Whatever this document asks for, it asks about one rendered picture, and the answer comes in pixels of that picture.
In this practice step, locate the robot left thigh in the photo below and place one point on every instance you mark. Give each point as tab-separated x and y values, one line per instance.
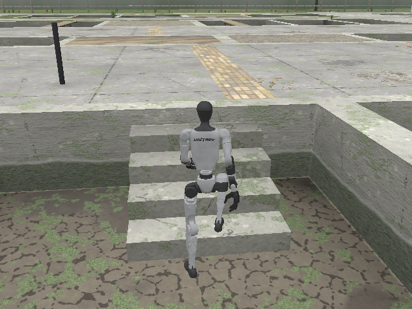
190	197

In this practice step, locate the robot right forearm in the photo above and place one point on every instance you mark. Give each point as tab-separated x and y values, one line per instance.
231	175

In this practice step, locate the robot right thigh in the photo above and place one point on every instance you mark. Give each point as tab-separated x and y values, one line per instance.
222	182

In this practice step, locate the robot thigh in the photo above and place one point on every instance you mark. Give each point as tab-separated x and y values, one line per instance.
222	182
190	197

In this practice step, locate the robot left forearm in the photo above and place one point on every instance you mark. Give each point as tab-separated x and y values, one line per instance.
186	163

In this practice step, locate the robot right upper arm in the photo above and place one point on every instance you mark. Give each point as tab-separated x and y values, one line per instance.
227	146

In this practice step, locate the robot left hand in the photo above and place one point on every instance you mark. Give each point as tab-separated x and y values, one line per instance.
191	167

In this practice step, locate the robot right hand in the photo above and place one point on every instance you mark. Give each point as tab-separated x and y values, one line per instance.
234	195

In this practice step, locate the robot left upper arm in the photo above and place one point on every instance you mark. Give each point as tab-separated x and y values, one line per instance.
184	145

